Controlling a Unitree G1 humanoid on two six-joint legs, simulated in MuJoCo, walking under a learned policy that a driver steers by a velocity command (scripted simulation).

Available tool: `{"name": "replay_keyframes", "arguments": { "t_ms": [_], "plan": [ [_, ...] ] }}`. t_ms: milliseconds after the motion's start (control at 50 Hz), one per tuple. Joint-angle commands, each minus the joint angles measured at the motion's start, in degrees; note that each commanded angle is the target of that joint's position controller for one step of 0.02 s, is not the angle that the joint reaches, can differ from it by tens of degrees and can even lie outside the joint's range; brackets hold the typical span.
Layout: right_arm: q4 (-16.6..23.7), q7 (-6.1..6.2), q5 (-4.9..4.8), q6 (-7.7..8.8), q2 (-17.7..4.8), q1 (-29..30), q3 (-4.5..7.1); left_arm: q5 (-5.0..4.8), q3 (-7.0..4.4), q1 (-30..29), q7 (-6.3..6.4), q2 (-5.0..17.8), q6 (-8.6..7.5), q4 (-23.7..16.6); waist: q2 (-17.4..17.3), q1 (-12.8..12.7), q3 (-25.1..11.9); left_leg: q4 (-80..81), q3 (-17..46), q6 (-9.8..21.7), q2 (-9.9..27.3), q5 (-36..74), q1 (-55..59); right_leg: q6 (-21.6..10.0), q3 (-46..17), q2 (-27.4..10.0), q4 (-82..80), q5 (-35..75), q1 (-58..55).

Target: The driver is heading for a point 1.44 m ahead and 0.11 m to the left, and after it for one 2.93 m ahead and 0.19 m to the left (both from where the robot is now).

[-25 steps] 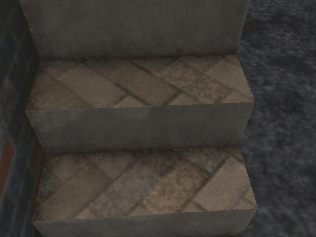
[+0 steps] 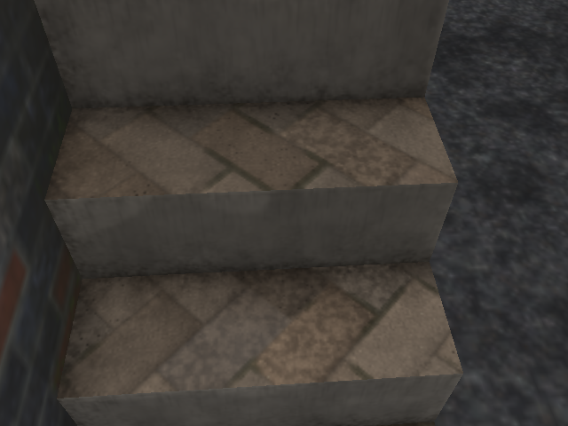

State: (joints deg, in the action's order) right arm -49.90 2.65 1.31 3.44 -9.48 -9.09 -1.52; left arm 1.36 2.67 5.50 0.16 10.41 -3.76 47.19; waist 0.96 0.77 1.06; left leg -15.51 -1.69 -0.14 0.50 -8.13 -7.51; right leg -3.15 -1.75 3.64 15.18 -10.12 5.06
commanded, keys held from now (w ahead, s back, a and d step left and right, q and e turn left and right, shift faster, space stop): w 1.00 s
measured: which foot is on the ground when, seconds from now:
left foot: down 0.00-1.00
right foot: down 0.00-1.00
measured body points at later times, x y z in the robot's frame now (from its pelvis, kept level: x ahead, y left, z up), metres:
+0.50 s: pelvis +0.00 +0.00 +0.00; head +0.01 +0.01 +0.45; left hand +0.17 +0.21 -0.11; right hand +0.13 -0.22 -0.12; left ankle +0.00 +0.12 -0.75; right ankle -0.02 -0.08 -0.75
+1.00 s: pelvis +0.00 +0.01 +0.00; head +0.01 +0.01 +0.45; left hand +0.17 +0.21 -0.11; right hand +0.13 -0.22 -0.12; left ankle +0.00 +0.12 -0.75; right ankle -0.02 -0.09 -0.75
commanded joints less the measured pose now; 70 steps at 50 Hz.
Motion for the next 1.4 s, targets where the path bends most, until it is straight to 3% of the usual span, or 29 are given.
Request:
{"name": "replay_keyframes", "arguments": {
  "t_ms": [20, 1260, 1380, 1400],
  "plan": [
    [3.4, 0.14, 0.02, 0.77, -4.8, 1.2, 1.02, 0.06, -0.96, -3.1, 0.12, 4.3, -0.85, -4.1, -0.5, 0.0, -4.4, 1.0, 6.3, 2.5, 7.5, 7.5, 3.2, 0.4, -7.2, -9.9, -1.5, 12.1, 0.9],
    [4.7, 0.03, 0.06, 1.02, -4.7, 2.1, 1.02, 0.01, -1.16, -3.8, 0.09, 4.4, -0.77, -4.9, -0.6, -0.1, -4.9, 1.0, 6.6, 2.5, 7.4, 8.3, 3.3, 0.9, -7.1, -9.9, -1.2, 11.3, 1.4],
    [3.5, 0.18, -0.25, 0.59, -5.0, -0.2, 1.37, 0.12, -1.59, -1.3, 0.0, 4.7, -0.38, -3.9, -0.7, -0.6, -4.4, -0.8, 5.9, 2.4, 7.4, 11.4, 2.9, 1.4, -6.7, -10.0, 0.7, 12.2, 1.2],
    [2.8, 0.22, -0.56, 0.4, -5.4, -1.5, 1.59, -0.21, -1.72, 0.0, 0.04, 4.9, -0.16, -3.3, -0.3, -0.5, -5.7, -0.5, 5.9, 2.2, 7.4, 9.9, 3.6, 1.7, -6.6, -9.8, 0.0, 10.4, 0.7]
  ]
}}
